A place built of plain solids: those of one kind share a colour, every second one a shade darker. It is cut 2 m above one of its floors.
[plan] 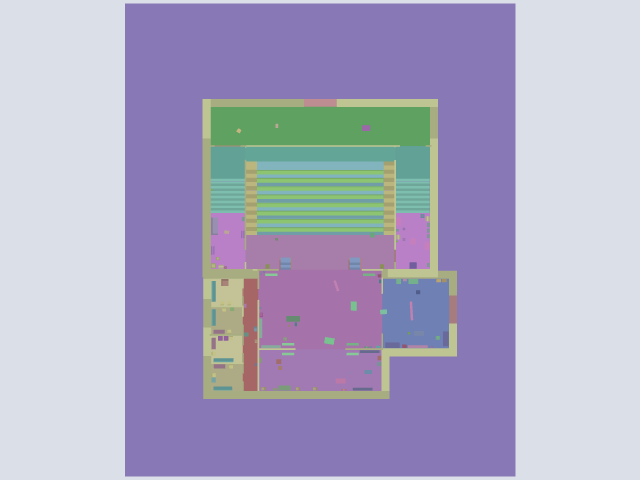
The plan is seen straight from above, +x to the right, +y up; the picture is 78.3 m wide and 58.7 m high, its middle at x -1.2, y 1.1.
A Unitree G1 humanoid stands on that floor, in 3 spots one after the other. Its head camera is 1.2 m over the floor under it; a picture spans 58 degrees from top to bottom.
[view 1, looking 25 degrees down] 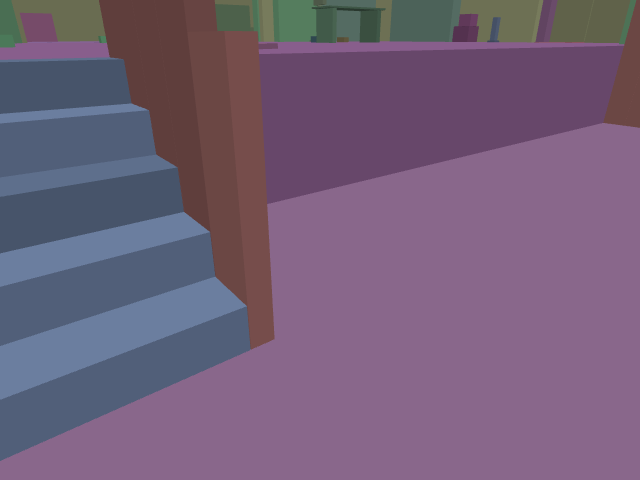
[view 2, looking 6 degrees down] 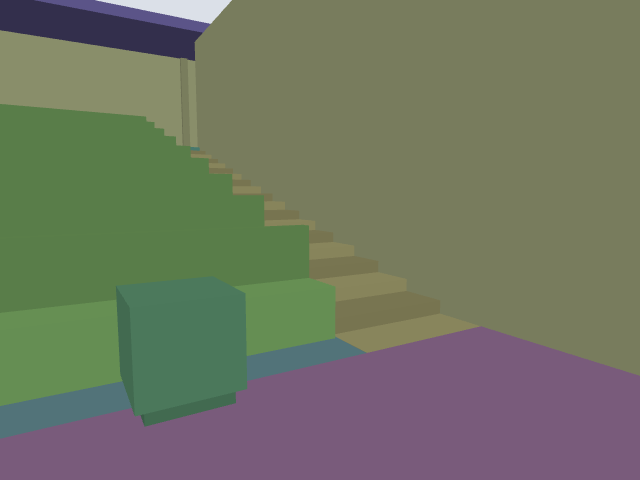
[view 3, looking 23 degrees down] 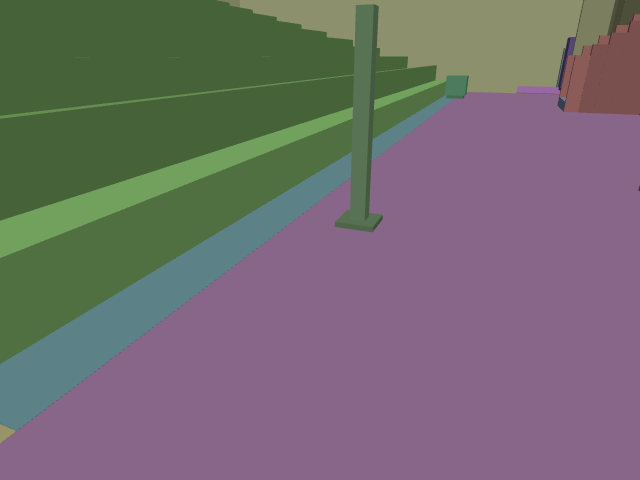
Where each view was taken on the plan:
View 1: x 3.06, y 0.30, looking -127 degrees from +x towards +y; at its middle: floor_aud_front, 2.84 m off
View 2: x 4.64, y -0.85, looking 59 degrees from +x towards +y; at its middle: step_rake_aisle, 5.93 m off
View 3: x -9.56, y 0.30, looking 22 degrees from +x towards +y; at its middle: floor_aud_front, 3.07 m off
